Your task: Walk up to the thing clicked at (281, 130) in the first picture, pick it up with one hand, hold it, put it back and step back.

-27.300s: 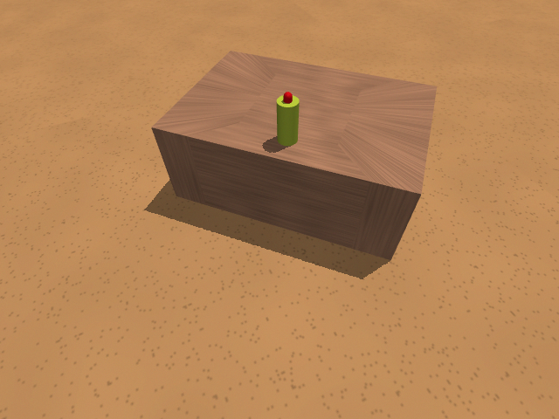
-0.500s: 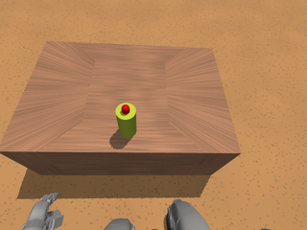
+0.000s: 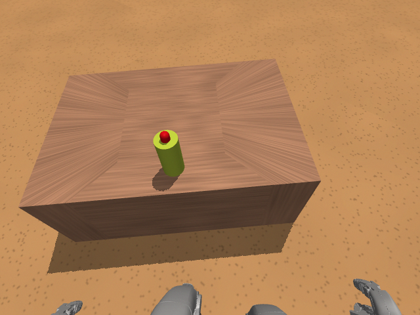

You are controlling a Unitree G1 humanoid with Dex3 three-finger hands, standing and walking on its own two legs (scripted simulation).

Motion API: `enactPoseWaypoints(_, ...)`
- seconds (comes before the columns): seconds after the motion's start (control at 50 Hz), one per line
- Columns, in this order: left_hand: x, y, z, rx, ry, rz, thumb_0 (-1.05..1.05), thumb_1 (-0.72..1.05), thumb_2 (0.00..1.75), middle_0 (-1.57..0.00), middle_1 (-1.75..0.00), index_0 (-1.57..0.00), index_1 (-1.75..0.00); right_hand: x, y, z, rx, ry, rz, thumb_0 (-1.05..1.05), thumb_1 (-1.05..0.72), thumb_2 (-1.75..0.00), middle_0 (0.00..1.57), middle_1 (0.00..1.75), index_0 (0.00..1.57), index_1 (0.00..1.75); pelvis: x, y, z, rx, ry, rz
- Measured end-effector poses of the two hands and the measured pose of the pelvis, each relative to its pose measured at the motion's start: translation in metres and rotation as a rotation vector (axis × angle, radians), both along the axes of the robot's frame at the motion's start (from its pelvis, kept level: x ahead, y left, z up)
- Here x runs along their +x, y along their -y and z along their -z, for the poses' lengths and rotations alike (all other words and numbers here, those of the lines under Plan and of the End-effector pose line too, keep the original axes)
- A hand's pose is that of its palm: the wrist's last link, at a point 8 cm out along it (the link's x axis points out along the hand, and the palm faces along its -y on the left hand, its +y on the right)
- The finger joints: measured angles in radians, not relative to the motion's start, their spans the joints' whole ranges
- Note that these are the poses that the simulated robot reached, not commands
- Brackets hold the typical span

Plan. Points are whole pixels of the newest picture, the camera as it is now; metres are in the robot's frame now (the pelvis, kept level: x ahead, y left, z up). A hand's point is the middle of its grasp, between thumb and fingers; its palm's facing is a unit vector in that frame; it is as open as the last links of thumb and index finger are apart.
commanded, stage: step back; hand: left
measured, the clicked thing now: (169, 151) +0.61 +0.18 -0.24
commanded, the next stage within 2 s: none
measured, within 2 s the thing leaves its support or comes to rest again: neither
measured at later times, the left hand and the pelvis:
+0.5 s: hand out of the picture -0.05 +0.28 -0.14, palm faces +0.09 -0.93 -0.36, open 7.4 cm; pelvis -0.14 +0.00 +0.01, yaw +4 degrees
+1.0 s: hand out of the picture -0.20 +0.25 -0.14, palm faces +0.09 -0.90 -0.42, open 7.4 cm; pelvis -0.30 -0.04 -0.01, yaw +6 degrees
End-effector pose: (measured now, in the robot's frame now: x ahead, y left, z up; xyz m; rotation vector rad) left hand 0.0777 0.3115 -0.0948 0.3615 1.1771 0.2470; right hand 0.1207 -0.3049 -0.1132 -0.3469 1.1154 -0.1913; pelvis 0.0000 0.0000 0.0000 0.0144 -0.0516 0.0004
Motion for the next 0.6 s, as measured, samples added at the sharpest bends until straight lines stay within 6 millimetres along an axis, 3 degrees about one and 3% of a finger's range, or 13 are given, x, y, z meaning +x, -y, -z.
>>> enactPoseWaypoints(0.16,-0.024,0.008,-0.015,0.016,0.089,-0.015,0.01,0.9,0.9,-0.2,-0.31,-0.2,-0.3,-0.052,0.012,-0.002,-0.034,-0.069,-0.047,0.01,-0.9,-0.9,0.21,0.3,0.2,0.3,-0.039,0.005,-0.006,0.012,-0.021,-0.046)
enactPoseWaypoints(0.28,-0.051,-0.001,0.001,-0.008,0.14,-0.019,0.01,0.9,0.9,-0.2,-0.31,-0.2,-0.3,-0.089,0.006,-0.002,-0.068,-0.094,-0.087,0.01,-0.9,-0.9,0.21,0.3,0.2,0.3,-0.079,-0.001,0.005,-0.003,-0.013,-0.095)
enactPoseWaypoints(0.34,-0.073,-0.007,0.012,-0.03,0.122,-0.03,0.01,0.9,0.9,-0.2,-0.31,-0.2,-0.3,-0.112,-0.001,-0.005,-0.072,-0.092,-0.087,0.01,-0.9,-0.9,0.21,0.3,0.2,0.3,-0.099,-0.005,0.007,0.016,0.006,-0.088)
enactPoseWaypoints(0.42,-0.106,-0.008,0.012,-0.046,0.073,-0.06,0.01,0.9,0.9,-0.2,-0.3,-0.2,-0.3,-0.139,-0.005,-0.019,-0.07,-0.091,-0.08,0.01,-0.9,-0.9,0.21,0.3,0.2,0.3,-0.118,-0.004,-0.003,-0.026,0.004,-0.088)
enactPoseWaypoints(0.6,-0.188,0.001,0.015,-0.023,-0.026,-0.06,0.01,0.9,0.9,-0.2,-0.3,-0.2,-0.3,-0.161,0.011,-0.027,-0.076,0.009,-0.09,0.01,-0.9,-0.9,0.21,0.3,0.21,0.31,-0.171,0.015,-0.003,-0.037,-0.014,-0.027)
